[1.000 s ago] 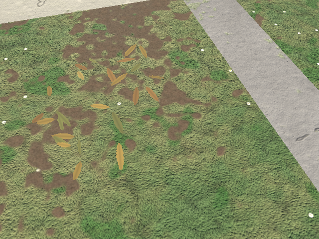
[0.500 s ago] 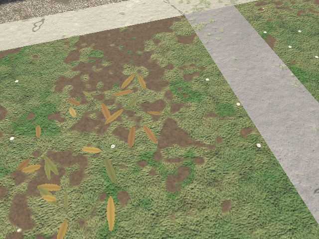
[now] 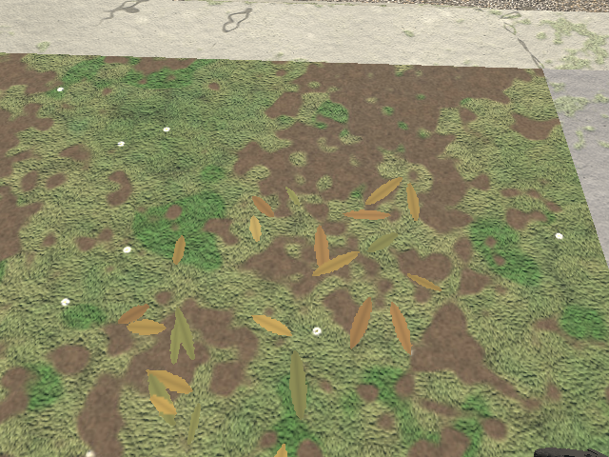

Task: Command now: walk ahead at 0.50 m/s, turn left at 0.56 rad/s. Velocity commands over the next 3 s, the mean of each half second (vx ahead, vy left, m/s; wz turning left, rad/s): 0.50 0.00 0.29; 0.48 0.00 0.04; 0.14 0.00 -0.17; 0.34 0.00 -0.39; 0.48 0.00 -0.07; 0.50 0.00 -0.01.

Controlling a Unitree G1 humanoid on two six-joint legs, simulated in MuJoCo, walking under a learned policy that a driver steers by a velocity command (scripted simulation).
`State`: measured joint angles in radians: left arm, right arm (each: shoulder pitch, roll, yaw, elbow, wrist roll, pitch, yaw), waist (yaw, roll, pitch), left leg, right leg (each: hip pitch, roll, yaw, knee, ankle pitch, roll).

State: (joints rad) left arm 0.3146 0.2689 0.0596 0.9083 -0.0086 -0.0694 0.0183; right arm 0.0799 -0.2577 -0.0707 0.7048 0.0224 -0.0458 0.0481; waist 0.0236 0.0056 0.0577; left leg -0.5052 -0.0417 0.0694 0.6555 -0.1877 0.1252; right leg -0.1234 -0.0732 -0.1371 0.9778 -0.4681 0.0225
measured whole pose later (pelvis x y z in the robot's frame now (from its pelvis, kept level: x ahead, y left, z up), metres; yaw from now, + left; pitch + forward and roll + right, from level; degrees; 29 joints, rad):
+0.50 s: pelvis +0.29 -0.03 +0.01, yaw +8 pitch +3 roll +0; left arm 0.06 0.26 0.04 0.72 0.00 -0.13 -0.04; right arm 0.38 -0.28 -0.07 0.83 0.01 -0.04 -0.01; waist -0.06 0.01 0.01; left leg -0.07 -0.06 -0.11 0.65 -0.48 0.05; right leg -0.49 0.01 -0.03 0.53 -0.10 -0.05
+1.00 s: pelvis +0.55 +0.03 +0.01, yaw +8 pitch +3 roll -2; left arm 0.39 0.29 0.05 0.89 -0.02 -0.05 0.00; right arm 0.04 -0.25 -0.04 0.68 0.00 -0.10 0.04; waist 0.09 0.02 0.01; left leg -0.50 0.03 0.00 0.47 0.03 0.05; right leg 0.01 0.02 -0.02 0.37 -0.41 0.00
